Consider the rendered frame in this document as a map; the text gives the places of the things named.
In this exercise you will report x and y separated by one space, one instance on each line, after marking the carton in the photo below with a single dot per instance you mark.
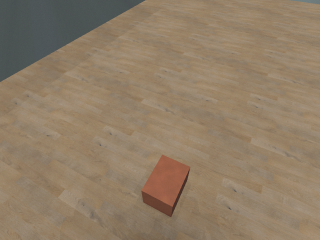
164 186

